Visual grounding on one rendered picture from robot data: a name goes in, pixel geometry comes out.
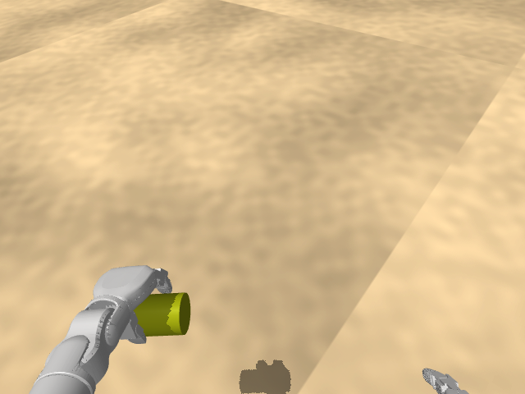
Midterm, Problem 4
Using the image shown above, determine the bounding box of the can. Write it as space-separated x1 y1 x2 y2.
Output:
134 293 190 337

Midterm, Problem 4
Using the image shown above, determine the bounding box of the left robot hand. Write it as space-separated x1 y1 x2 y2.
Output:
93 265 172 344

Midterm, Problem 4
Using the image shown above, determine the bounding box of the right robot hand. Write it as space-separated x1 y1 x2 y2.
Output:
422 369 468 394

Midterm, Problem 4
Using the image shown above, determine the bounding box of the left robot arm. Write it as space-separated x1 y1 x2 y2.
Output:
29 295 130 394

